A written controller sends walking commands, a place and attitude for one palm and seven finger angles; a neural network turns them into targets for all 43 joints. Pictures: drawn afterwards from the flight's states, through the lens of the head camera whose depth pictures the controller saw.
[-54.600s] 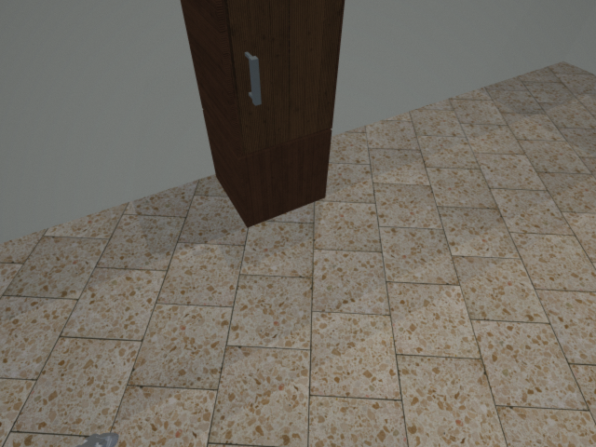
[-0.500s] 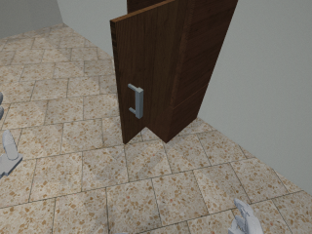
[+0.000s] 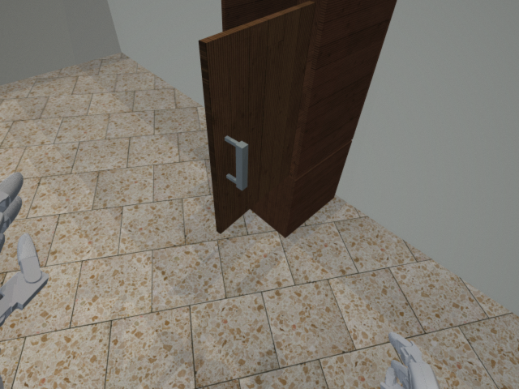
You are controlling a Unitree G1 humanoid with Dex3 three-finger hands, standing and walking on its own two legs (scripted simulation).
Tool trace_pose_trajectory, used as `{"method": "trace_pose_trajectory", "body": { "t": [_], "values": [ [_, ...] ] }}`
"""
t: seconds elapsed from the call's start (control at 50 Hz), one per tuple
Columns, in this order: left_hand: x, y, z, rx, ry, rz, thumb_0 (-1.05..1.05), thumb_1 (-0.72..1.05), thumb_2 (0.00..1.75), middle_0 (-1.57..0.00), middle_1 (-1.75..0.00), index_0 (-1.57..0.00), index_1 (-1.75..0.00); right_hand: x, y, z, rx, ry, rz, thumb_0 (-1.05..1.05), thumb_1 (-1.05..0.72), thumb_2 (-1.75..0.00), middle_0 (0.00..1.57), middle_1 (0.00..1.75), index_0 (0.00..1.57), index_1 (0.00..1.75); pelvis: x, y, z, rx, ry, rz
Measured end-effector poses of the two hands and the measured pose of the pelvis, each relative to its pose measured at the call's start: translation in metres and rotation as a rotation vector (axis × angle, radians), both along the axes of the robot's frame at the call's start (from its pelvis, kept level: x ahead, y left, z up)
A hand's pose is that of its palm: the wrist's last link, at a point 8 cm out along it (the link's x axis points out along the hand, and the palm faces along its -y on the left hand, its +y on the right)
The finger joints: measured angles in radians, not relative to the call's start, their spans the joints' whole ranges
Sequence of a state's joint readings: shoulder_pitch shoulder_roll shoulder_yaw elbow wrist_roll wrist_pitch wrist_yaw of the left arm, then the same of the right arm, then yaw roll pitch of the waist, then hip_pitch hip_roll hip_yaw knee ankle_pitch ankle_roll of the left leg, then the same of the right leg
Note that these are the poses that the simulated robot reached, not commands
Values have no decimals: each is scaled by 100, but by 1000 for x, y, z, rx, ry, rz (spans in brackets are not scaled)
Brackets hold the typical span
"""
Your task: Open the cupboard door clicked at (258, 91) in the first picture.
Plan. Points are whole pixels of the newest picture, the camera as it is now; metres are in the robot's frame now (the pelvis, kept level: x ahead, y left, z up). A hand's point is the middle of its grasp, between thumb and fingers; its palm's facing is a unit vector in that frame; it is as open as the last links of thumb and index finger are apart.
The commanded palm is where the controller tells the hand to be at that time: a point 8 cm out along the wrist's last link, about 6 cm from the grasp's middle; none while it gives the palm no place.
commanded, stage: stop stepping back and stand still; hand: left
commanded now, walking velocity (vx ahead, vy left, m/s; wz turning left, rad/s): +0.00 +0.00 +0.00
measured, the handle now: (235, 163) +0.65 +0.10 -0.06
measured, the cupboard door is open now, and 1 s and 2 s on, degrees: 96 96 96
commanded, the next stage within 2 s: let the arm hang, fingers relaxed in 0.30 s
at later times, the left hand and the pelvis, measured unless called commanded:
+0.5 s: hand (75, 308) +0.22 +0.28 +0.03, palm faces +0.22 -0.85 -0.48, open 7.4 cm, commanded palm none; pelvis +0.00 +0.02 -0.01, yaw +2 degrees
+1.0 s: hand out of the picture -0.01 +0.22 -0.17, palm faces +0.04 -0.96 -0.28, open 7.4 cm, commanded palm none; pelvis +0.02 -0.01 +0.00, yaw +3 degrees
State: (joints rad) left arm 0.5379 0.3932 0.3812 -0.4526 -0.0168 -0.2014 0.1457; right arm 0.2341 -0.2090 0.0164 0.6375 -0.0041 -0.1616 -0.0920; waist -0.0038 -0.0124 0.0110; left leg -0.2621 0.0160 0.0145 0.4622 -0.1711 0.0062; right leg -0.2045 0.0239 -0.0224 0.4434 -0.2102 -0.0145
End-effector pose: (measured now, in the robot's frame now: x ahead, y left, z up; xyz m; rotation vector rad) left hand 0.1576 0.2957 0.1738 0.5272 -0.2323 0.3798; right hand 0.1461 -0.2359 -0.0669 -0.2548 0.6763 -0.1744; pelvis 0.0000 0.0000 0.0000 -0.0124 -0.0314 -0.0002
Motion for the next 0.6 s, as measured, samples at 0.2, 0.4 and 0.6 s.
{"method": "trace_pose_trajectory", "body": {
  "t": [0.2, 0.4, 0.6],
  "values": [
    [-9, 17, -7, -3, 41, 39, 2, 88, 90, -22, -30, -21, -30, -9, 13, -7, 19, 32, 3, 1, -90, -90, 20, 30, 20, 30, -6, 9, 1, -12, 14, 1],
    [1, 17, -7, -10, 49, 46, 2, 88, 90, -22, -30, -21, -30, -2, 25, -13, 36, 66, 29, 1, -90, -90, 20, 30, 20, 30, 3, 11, 2, -6, 24, 10],
    [-13, -10, -249, -345, 1048, 70, 1, 90, 90, -20, -30, -20, -30, -14, -10, -56, 39, 313, 33, 1, -90, -90, 20, 30, 20, 30, 1, 12, -9, 10, 33, 32]
  ]
}}
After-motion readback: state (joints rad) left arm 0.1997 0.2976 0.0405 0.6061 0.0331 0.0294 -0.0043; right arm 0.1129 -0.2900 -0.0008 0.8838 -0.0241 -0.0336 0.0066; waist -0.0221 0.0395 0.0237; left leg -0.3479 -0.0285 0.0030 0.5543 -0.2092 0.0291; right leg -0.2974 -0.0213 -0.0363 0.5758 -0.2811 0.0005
